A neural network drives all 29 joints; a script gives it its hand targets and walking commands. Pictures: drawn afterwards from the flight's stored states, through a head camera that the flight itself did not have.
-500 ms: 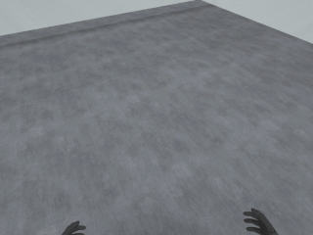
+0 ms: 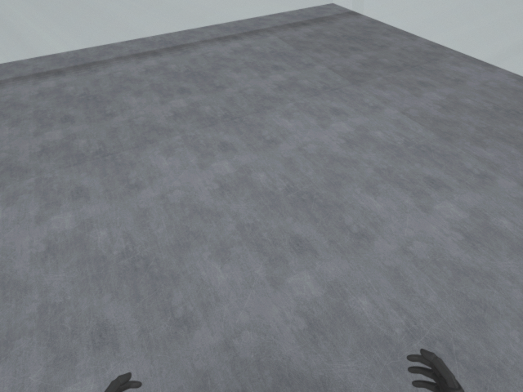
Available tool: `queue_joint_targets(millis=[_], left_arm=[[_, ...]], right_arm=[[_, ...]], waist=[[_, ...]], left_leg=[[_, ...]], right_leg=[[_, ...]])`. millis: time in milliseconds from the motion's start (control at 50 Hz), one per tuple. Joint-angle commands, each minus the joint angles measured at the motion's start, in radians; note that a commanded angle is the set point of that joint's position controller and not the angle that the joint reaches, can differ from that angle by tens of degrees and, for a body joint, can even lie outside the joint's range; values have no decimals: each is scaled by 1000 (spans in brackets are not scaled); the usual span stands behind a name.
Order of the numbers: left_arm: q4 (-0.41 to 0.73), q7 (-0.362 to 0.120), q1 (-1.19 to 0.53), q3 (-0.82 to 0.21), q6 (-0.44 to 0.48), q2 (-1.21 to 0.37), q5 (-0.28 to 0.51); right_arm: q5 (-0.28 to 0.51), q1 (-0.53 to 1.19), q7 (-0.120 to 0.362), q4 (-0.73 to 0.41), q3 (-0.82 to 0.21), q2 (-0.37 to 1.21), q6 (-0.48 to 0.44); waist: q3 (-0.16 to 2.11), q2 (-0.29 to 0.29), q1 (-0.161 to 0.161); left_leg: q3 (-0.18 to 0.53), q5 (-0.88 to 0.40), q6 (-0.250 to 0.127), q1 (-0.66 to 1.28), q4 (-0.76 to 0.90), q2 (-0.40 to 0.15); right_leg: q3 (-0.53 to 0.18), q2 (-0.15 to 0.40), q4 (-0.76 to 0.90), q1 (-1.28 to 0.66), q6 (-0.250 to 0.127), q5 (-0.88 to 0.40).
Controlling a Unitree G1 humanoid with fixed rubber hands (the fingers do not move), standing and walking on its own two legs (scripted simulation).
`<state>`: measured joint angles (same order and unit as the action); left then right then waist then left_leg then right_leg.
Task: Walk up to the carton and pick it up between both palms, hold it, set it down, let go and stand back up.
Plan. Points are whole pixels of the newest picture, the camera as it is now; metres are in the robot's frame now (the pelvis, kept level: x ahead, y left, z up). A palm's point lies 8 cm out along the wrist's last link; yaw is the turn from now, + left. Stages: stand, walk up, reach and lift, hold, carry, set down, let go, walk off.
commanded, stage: stand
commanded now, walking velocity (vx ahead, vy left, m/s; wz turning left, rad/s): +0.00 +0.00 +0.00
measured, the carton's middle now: out of the picture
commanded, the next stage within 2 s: walk up in 0.46 s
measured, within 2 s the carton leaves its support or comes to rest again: neither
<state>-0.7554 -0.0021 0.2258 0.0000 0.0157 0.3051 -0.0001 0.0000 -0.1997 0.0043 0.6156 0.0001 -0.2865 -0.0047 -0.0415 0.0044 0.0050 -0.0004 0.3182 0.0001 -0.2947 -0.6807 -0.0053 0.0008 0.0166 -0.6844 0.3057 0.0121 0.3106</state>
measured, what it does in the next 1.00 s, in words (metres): lifts its left foot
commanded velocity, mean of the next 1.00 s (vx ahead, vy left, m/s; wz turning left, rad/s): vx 0.00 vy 0.00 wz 0.00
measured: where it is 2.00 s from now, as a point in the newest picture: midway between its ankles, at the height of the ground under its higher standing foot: outside the picture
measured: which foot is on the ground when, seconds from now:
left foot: down 0.00-0.72, up 0.74-1.00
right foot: down 0.00-1.00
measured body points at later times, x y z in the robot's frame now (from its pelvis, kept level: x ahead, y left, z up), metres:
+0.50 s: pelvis +0.00 +0.00 +0.00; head -0.01 +0.00 +0.45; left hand +0.12 +0.28 -0.10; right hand +0.16 -0.26 -0.08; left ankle +0.03 +0.12 -0.72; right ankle +0.04 -0.12 -0.72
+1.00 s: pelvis -0.02 +0.07 +0.00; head -0.02 +0.08 +0.45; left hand +0.05 +0.41 -0.09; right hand +0.17 -0.20 -0.08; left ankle -0.02 +0.23 -0.70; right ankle +0.04 -0.12 -0.72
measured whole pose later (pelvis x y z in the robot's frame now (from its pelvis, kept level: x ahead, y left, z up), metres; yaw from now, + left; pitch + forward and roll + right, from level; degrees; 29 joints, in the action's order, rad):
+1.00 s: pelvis -0.02 +0.07 +0.00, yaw +12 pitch -3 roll -1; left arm -0.77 0.04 0.23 0.01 0.03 0.44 -0.01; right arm 0.00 -0.20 0.13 0.64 0.00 -0.42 0.11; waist -0.05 0.00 0.05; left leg 0.00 0.37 0.00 -0.40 -0.88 -0.10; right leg 0.13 0.20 -0.63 0.26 0.02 0.30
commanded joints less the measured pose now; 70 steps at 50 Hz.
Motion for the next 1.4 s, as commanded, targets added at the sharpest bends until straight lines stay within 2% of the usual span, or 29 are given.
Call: queue_joint_targets(millis=[0,440,480,520,580,620,640,660,680,720,740,800,920,940,980,1000,1020,1040,1060,1100,1180,1200,1240,1260,1280,1320,1340,1360,1380], left_arm=[[84,-6,-99,76,33,229,-18],[54,-4,-84,73,36,216,2],[66,-9,-112,80,34,239,-4],[64,-14,-100,79,36,218,-4],[30,-10,-80,74,24,225,8],[38,-9,-95,76,35,211,-6],[67,29,15,110,40,376,-33],[63,51,70,124,43,402,-24],[64,60,55,123,40,421,-43],[92,68,11,134,36,434,-69],[86,80,-8,138,41,412,-79],[98,89,-59,121,49,413,-73],[131,62,-117,140,36,443,-64],[126,59,-143,143,35,436,-53],[111,45,-77,100,17,335,-49],[145,42,-83,93,11,289,-36],[174,55,-75,77,4,273,-20],[192,74,-85,73,7,288,-30],[169,76,-79,77,13,308,-44],[134,63,-30,92,23,329,-32],[112,71,28,88,38,300,-38],[119,69,2,88,35,292,-47],[109,73,54,89,40,301,-36],[89,72,70,79,46,266,-35],[99,80,48,78,43,264,-33],[52,79,192,90,46,314,-30],[37,79,214,108,46,371,-35],[57,87,152,131,43,433,-65],[100,92,48,132,35,441,-79]], right_arm=[[-3,101,6,-17,93,-220,-25],[10,91,1,12,93,-248,-45],[21,96,9,-12,94,-260,-48],[13,112,4,-7,81,-231,-43],[14,95,-2,9,88,-260,-42],[19,37,-6,32,86,-245,-46],[-53,99,47,-50,102,-338,11],[-41,126,65,-70,98,-288,28],[-58,92,72,-82,96,-259,39],[-74,102,73,-90,112,-279,71],[-84,98,82,-84,118,-308,77],[-83,62,119,-53,126,-308,81],[-45,-14,143,-24,96,-266,91],[-56,-46,138,0,99,-262,80],[-67,-112,117,67,124,-329,62],[-62,-148,106,71,137,-428,56],[-51,-133,95,75,146,-483,51],[-64,-83,88,24,137,-462,54],[-78,-17,93,-3,137,-437,59],[-73,56,82,-17,134,-391,69],[-66,0,78,-31,117,-332,60],[-68,-20,79,-29,121,-364,66],[-80,31,87,-64,125,-346,70],[-79,48,87,-55,119,-361,77],[-77,54,90,-52,109,-332,81],[-72,102,90,-90,118,-325,77],[-60,83,82,-84,93,-245,63],[-72,17,79,-73,78,-217,51],[-89,0,76,-80,98,-276,56]], waist=[[35,52,-6],[46,54,-7],[61,-20,2],[96,75,-11],[48,2,-8],[33,7,14],[49,88,-36],[61,11,-77],[104,-137,-66],[20,-201,-81],[17,-161,-58],[10,-96,31],[82,-246,78],[96,-188,110],[90,138,145],[74,248,129],[85,279,121],[66,317,133],[-4,356,122],[-2,314,75],[133,217,76],[129,281,86],[155,222,52],[87,250,41],[20,147,31],[143,54,-59],[143,-174,-88],[198,-283,-81],[146,-211,-41]], left_leg=[[78,79,-29,17,229,-97],[85,-19,-34,23,257,-108],[110,-12,-29,34,255,-123],[118,5,-35,35,261,-126],[109,12,-38,38,256,-124],[100,-16,-32,36,259,-126],[253,-329,-77,-217,158,-53],[145,-385,-51,-313,38,-15],[44,-68,-15,-348,-102,4],[58,214,26,-401,-429,-39],[82,163,32,-421,-480,-64],[104,62,29,-269,-400,-126],[1,61,16,-35,-61,-118],[-5,-39,0,56,74,-117],[54,-147,-58,254,260,-39],[376,-418,-142,281,306,-222],[547,-452,-197,271,372,-258],[526,-279,-290,171,398,-261],[517,-116,-270,48,441,-199],[333,-293,-218,11,372,-113],[379,-518,-229,218,287,-125],[378,-472,-216,133,295,-136],[489,-330,-208,72,320,-152],[442,-279,-194,-50,340,-138],[466,-214,-153,-153,381,-116],[385,-34,-65,-287,299,-24],[293,194,-8,-464,143,76],[122,177,48,-461,-123,107],[139,176,31,-427,-266,45]], right_leg=[[-126,82,228,-28,-52,11],[-122,81,220,-72,-59,-74],[-127,85,219,-48,-60,-98],[-122,79,202,-70,-50,-72],[-133,100,247,-58,-61,-74],[-151,98,232,-41,-70,-60],[-85,96,171,-217,-109,-95],[-161,191,246,-291,-151,-92],[-267,363,335,-304,-241,-114],[-328,526,476,-187,-357,-124],[-346,519,486,-191,-358,-126],[-97,386,425,-89,-222,-26],[85,314,311,-64,-174,-47],[124,288,187,-17,-137,8],[197,106,-237,178,-56,130],[205,20,-428,379,-16,325],[112,-51,-474,452,-6,366],[46,-29,-474,436,-4,351],[22,-9,-449,398,-6,309],[29,4,-389,278,-8,179],[52,-41,-191,283,-27,110],[49,-23,-158,225,-29,81],[-13,-28,-45,117,-40,69],[35,-36,-2,35,-41,11],[39,-53,60,-27,-53,-47],[-38,10,264,-346,-75,-159],[-262,186,382,-469,-114,-3],[-382,413,459,-413,-188,172],[-445,489,523,-249,-260,282]])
